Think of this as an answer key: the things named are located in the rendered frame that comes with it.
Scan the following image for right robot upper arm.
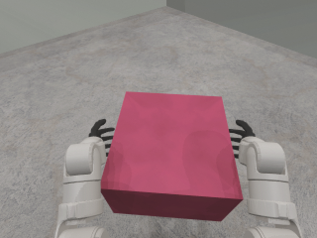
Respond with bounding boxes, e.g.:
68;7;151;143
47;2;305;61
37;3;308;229
244;226;299;238

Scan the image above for left robot forearm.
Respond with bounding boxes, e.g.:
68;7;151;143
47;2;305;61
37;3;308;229
54;136;107;238

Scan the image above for carton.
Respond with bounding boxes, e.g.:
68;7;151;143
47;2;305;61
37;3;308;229
100;91;244;222

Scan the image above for right robot hand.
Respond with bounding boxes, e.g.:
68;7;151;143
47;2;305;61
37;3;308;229
229;120;256;159

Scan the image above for right robot forearm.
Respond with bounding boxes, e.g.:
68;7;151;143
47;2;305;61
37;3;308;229
238;136;303;238

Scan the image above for left robot hand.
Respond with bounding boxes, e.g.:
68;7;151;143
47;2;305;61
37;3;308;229
88;119;115;157

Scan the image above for left robot upper arm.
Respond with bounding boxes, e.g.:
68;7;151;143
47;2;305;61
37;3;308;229
58;226;110;238

